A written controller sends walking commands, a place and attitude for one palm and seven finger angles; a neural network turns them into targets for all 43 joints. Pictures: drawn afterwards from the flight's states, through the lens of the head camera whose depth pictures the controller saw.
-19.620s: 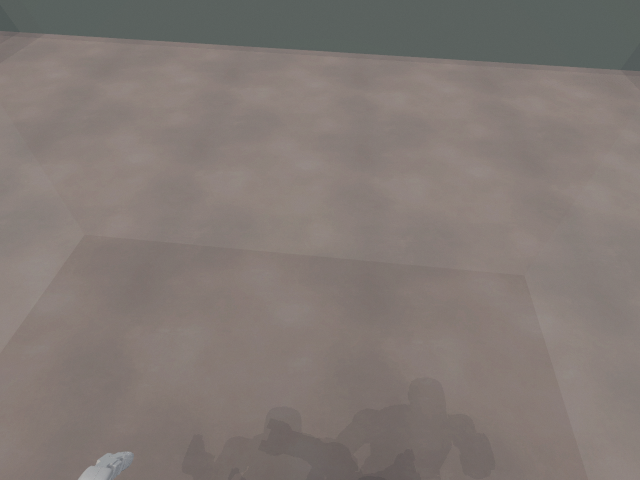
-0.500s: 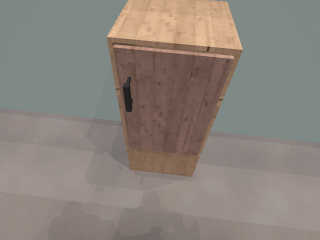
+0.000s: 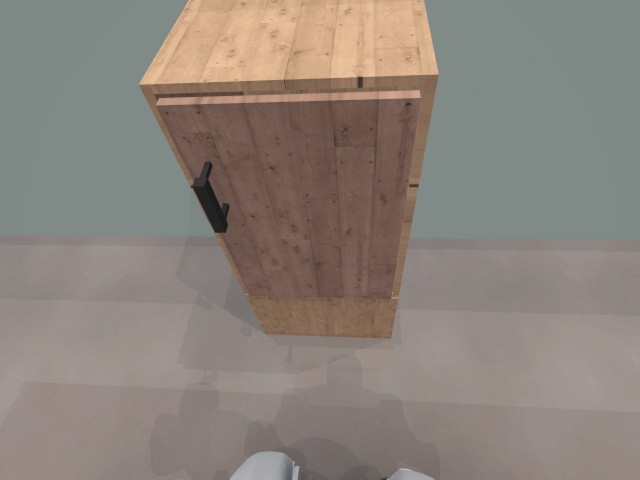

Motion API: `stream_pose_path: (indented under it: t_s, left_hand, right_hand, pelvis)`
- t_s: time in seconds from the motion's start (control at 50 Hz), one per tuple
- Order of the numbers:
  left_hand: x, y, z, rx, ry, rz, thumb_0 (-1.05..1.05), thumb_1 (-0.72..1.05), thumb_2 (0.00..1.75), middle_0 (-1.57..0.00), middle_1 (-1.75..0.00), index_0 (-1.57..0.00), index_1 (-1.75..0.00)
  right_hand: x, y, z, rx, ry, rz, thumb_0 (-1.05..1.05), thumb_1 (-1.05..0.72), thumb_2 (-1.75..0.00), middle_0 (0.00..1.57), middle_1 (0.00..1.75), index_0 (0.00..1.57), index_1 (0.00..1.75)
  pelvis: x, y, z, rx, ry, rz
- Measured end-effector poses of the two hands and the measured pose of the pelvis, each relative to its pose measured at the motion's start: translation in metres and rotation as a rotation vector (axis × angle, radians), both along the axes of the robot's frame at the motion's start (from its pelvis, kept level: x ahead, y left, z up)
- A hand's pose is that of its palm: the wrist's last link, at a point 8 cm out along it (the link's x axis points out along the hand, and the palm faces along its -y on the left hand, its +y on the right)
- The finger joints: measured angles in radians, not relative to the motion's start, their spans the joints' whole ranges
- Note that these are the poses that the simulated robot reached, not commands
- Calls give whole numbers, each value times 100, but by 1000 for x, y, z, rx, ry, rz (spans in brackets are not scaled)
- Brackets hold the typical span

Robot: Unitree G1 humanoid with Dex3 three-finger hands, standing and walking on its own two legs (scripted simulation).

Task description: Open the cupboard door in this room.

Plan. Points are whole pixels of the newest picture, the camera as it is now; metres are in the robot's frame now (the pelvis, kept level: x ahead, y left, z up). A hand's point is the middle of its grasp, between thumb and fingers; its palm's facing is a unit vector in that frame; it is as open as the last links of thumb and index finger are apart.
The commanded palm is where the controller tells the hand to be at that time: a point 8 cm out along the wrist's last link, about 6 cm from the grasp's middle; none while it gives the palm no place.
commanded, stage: come to a stop and stand still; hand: left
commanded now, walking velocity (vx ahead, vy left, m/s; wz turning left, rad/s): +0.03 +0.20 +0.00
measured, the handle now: (214, 198) +0.54 +0.23 -0.02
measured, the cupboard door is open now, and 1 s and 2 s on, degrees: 0 0 0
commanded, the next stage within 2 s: look again from close up in 0.58 s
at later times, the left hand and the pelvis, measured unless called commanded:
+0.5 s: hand out of the picture -0.05 +0.24 -0.17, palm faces +0.07 -0.98 -0.18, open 7.4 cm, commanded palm none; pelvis -0.06 +0.05 +0.01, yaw +0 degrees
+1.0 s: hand out of the picture +0.03 +0.18 -0.18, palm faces +0.07 -0.98 -0.20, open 7.2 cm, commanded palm none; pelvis -0.03 +0.00 -0.01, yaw +1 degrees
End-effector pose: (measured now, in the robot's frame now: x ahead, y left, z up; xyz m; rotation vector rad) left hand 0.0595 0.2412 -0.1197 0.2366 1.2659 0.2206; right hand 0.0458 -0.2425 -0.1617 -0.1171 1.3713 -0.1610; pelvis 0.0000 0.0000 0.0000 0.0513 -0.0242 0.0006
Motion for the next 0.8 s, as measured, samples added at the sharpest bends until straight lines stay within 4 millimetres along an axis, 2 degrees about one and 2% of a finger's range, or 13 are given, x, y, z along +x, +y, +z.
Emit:
stream_pose_path:
  t_s: [0.14,0.28,0.36,0.46,0.54,0.62,0.7,0.74,0.8]
  left_hand:
    - [-19,0,7,-2,-36,15,0,91,89,-20,-30,-20,-30]
    - [-64,22,-6,-40,-8,37,0,91,89,-20,-30,-20,-30]
    - [-89,39,-22,-77,38,50,1,91,89,-20,-30,-20,-30]
    - [-110,46,-17,-118,76,65,1,91,89,-20,-30,-20,-29]
    - [-122,44,-18,-128,119,53,1,91,89,-20,-30,-19,-29]
    - [-118,33,-19,-128,174,13,1,91,89,-20,-30,-19,-29]
    - [-93,14,-20,-114,147,-36,1,91,89,-20,-30,-19,-29]
    - [-79,7,-24,-85,106,-60,1,92,89,-20,-30,-19,-29]
    - [-64,-3,-24,-70,61,-64,1,93,89,-20,-30,-19,-29]
  right_hand:
    - [-10,-1,8,6,-20,48,0,-91,-90,20,30,20,30]
    - [-27,18,23,-17,-81,72,0,-91,-90,20,30,20,30]
    - [-60,37,29,-53,-92,48,0,-91,-90,20,30,20,30]
    - [-111,60,41,-46,19,26,0,-90,-90,20,30,20,30]
    - [-134,69,42,-33,71,-7,0,-90,-90,20,30,20,30]
    - [-152,72,38,-17,103,-55,0,-90,-90,20,30,21,30]
    - [-167,66,27,18,161,-92,0,-90,-90,20,30,21,30]
    - [-168,58,17,32,177,-99,0,-90,-90,21,30,21,30]
    - [-156,44,10,22,157,-90,1,-90,-90,21,30,21,30]
  pelvis:
    - [-21,1,6,7,11,10]
    - [-45,18,5,-13,13,0]
    - [-57,36,0,-50,12,-2]
    - [-59,44,13,-72,21,12]
    - [-57,45,15,-58,39,-7]
    - [-54,38,13,-45,44,-19]
    - [-52,25,7,-30,42,-30]
    - [-50,16,-2,-22,52,-43]
    - [-46,10,-6,-59,47,-13]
